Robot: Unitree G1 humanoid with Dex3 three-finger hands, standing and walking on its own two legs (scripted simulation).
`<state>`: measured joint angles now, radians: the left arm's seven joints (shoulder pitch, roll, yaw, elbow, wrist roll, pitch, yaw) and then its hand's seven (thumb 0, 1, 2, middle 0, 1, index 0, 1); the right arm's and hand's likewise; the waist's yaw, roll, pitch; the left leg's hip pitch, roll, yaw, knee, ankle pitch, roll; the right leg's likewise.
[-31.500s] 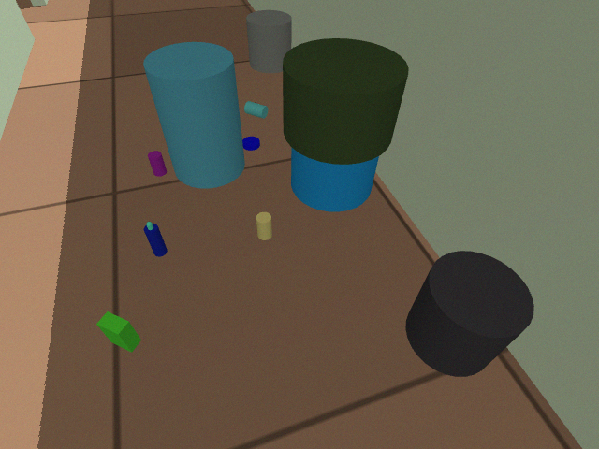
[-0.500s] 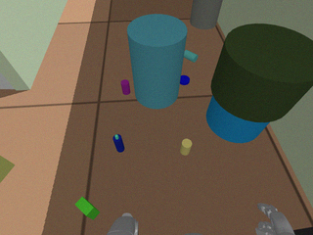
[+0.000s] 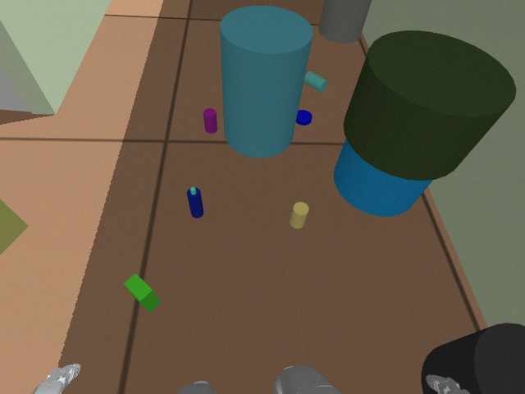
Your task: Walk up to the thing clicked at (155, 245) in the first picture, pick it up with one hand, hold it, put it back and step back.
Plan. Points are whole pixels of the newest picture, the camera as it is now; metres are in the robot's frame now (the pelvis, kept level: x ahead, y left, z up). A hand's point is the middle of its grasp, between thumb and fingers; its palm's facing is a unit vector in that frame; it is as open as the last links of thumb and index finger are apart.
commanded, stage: step back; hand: left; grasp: from the side
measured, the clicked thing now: (195, 201) +0.88 +0.22 -0.67
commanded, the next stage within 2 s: stand in 1.34 s
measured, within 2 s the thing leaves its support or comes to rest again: neither
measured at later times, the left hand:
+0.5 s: hand out of the picture -0.09 +0.26 -0.14, palm faces +0.09 -0.90 -0.43, open 7.4 cm
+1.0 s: hand out of the picture -0.09 +0.23 -0.14, palm faces +0.08 -0.93 -0.37, open 7.4 cm
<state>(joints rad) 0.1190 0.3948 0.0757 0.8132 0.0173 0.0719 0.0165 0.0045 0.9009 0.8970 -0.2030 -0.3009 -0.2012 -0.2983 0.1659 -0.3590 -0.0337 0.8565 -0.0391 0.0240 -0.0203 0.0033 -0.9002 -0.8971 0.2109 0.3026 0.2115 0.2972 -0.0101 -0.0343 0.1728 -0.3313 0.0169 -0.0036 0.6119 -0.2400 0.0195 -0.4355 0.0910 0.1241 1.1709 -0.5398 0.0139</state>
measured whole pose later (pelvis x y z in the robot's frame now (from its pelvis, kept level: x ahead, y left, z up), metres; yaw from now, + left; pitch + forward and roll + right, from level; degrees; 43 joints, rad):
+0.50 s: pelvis -0.15 -0.03 -0.01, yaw +5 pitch -3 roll +2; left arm 0.21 0.40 0.08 0.90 0.05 0.01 -0.01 0.01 0.90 0.90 -0.21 -0.30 -0.20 -0.30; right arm 0.26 -0.39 -0.06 0.99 -0.04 0.03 0.01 0.00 -0.90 -0.90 0.21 0.30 0.21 0.30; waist 0.03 -0.02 0.08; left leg -0.21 -0.04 -0.02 0.62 -0.38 0.01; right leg -0.35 -0.08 -0.05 0.71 -0.32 -0.02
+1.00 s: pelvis -0.12 -0.03 +0.00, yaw +4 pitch -3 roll +0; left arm 0.22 0.35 0.04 0.98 0.03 -0.05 -0.01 0.01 0.90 0.90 -0.21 -0.30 -0.20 -0.30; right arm 0.18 -0.38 -0.05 0.99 -0.03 -0.01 0.00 0.00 -0.91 -0.90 0.21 0.30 0.21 0.30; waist 0.03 0.03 0.09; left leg -0.33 0.03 -0.02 0.69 -0.39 0.01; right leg -0.24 -0.01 -0.04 0.60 -0.31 -0.01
